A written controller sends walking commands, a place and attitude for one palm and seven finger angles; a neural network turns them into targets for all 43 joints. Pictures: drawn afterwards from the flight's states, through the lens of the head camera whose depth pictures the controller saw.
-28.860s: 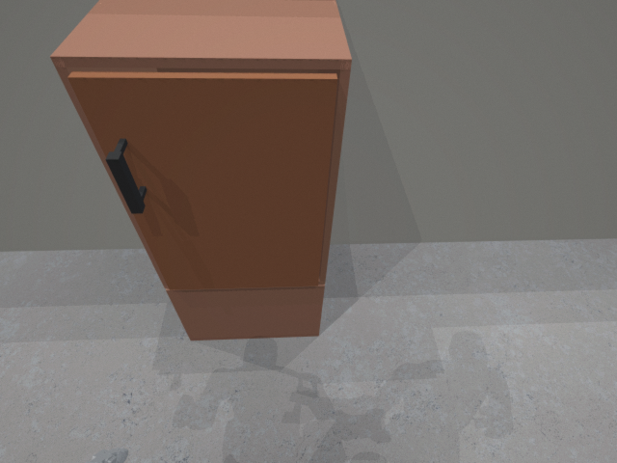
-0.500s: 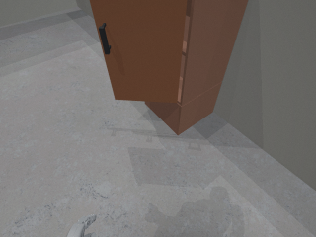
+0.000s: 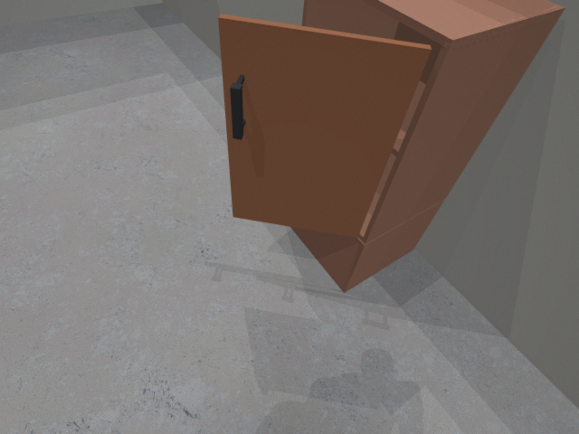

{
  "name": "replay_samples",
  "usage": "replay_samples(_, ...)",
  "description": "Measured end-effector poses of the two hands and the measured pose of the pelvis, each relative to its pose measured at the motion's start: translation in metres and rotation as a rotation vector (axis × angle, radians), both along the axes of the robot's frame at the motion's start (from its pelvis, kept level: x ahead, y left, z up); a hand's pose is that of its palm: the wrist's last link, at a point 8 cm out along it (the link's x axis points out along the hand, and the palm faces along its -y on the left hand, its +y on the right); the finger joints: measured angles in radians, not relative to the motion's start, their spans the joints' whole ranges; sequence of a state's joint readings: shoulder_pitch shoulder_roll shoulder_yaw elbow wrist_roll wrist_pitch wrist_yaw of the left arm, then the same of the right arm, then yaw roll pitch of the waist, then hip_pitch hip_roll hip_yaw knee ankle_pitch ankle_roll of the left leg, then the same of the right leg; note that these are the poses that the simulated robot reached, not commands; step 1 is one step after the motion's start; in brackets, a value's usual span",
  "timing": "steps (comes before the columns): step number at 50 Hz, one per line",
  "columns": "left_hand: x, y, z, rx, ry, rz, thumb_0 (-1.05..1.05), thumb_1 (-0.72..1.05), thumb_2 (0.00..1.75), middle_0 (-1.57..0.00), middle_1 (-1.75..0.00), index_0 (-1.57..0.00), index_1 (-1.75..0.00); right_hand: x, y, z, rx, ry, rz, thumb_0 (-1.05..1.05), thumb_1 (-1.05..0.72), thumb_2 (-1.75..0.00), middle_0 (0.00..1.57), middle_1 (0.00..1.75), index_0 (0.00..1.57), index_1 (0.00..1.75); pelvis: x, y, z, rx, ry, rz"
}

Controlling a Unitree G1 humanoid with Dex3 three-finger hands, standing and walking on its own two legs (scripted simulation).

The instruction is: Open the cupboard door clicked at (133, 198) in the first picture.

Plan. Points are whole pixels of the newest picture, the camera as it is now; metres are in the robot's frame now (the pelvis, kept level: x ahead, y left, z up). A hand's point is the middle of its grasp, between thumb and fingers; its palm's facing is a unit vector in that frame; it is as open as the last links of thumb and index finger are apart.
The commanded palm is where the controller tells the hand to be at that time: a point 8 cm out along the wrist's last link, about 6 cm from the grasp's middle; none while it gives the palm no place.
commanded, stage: take the last steps up to it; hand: left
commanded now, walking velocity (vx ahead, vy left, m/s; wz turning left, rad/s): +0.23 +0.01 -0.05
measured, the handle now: (239, 107) +0.73 +0.18 +0.02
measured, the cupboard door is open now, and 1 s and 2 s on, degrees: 48 48 48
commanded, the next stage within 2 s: come to a stop and stand still in 0.20 s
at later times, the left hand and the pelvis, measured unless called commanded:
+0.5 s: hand (207, 355) +0.26 +0.16 -0.16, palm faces -0.03 -0.98 -0.17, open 7.3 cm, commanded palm none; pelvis +0.14 +0.00 +0.00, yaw +0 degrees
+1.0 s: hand (170, 420) +0.16 +0.19 -0.16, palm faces +0.01 -0.96 -0.29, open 7.4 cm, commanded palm none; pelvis +0.13 +0.00 +0.00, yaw -1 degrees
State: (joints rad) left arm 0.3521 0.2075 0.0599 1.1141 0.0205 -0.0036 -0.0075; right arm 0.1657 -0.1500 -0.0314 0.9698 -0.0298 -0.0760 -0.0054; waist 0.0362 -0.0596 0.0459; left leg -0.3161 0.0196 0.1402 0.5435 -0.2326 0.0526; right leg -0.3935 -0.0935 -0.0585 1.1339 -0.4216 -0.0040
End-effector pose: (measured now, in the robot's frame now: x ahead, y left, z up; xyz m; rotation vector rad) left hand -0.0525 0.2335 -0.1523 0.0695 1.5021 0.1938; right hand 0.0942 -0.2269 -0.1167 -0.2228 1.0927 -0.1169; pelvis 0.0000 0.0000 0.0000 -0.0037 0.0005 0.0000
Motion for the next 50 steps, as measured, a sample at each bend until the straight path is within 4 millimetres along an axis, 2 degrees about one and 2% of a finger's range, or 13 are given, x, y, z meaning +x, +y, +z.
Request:
replay_samples(2,0.037,0.006,0.005,0.003,-0.059,-0.017,0.01,0.92,0.90,-0.19,-0.30,-0.20,-0.30,-0.005,0.006,0.001,0.000,0.035,-0.036,-0.01,-0.92,-0.89,0.20,0.30,0.20,0.30,0.012,0.005,0.005,0.002,0.002,-0.002)
replay_samples(6,0.115,0.012,0.015,0.007,-0.187,-0.060,0.00,0.91,0.90,-0.19,-0.30,-0.19,-0.30,-0.019,0.003,0.001,-0.014,0.130,-0.080,-0.02,-0.95,-0.89,0.20,0.30,0.20,0.30,0.037,0.013,0.012,0.005,0.003,-0.005)
replay_samples(12,0.223,0.004,0.026,0.014,-0.332,-0.145,0.00,0.91,0.90,-0.19,-0.30,-0.19,-0.30,-0.049,0.007,-0.008,0.015,0.296,-0.153,-0.01,-0.93,-0.89,0.20,0.30,0.20,0.30,0.078,0.010,0.011,0.016,-0.006,-0.010)
replay_samples(16,0.282,-0.010,0.026,0.022,-0.396,-0.198,0.00,0.91,0.90,-0.19,-0.30,-0.20,-0.30,-0.060,0.010,-0.019,0.053,0.388,-0.206,0.00,-0.92,-0.89,0.20,0.30,0.20,0.30,0.108,0.000,0.002,0.025,-0.016,-0.021)
replay_samples(19,0.307,-0.020,0.021,0.032,-0.423,-0.211,0.00,0.91,0.90,-0.19,-0.30,-0.20,-0.30,-0.055,0.009,-0.029,0.072,0.439,-0.233,0.00,-0.91,-0.89,0.20,0.30,0.20,0.30,0.125,-0.007,-0.006,0.010,-0.020,-0.015)
replay_samples(22,0.311,-0.025,0.020,0.030,-0.397,-0.203,0.00,0.91,0.90,-0.19,-0.30,-0.20,-0.30,-0.034,0.010,-0.028,0.071,0.443,-0.237,0.00,-0.91,-0.89,0.20,0.30,0.20,0.29,0.136,-0.007,-0.003,-0.002,-0.018,0.000)
replay_samples(27,0.297,-0.021,0.010,0.006,-0.323,-0.159,0.00,0.91,0.90,-0.20,-0.30,-0.20,-0.30,0.014,0.012,-0.022,0.052,0.365,-0.214,0.00,-0.91,-0.89,0.20,0.30,0.20,0.29,0.143,0.000,0.000,0.004,-0.017,-0.002)
replay_samples(32,0.280,0.006,0.002,0.028,-0.268,-0.097,-0.01,0.93,0.90,-0.20,-0.30,-0.20,-0.30,0.055,0.014,-0.021,0.018,0.271,-0.166,0.00,-0.91,-0.89,0.20,0.30,0.20,0.29,0.147,0.011,-0.004,0.006,-0.014,-0.019)
replay_samples(38,0.249,0.026,0.011,0.088,-0.189,-0.073,-0.01,0.92,0.90,-0.20,-0.30,-0.20,-0.30,0.095,0.005,-0.017,-0.005,0.176,-0.106,0.00,-0.92,-0.89,0.20,0.30,0.20,0.30,0.143,0.010,0.001,0.002,0.005,-0.012)
replay_samples(43,0.222,0.023,0.017,0.126,-0.159,-0.084,0.00,0.92,0.90,-0.19,-0.30,-0.20,-0.30,0.110,-0.013,-0.021,0.012,0.120,-0.110,0.00,-0.91,-0.89,0.20,0.30,0.20,0.30,0.137,-0.001,-0.002,0.015,0.006,-0.022)
replay_samples(46,0.209,0.015,0.020,0.133,-0.142,-0.107,0.00,0.91,0.90,-0.19,-0.30,-0.20,-0.30,0.110,-0.020,-0.019,0.021,0.092,-0.114,0.00,-0.91,-0.89,0.20,0.30,0.20,0.30,0.134,-0.003,0.000,0.009,-0.001,-0.024)
replay_samples(50,0.204,0.005,0.022,0.132,-0.179,-0.120,0.00,0.91,0.90,-0.20,-0.30,-0.20,-0.30,0.104,-0.026,-0.023,0.027,0.058,-0.095,0.00,-0.91,-0.89,0.20,0.30,0.20,0.29,0.128,-0.005,-0.003,0.006,-0.014,-0.022)
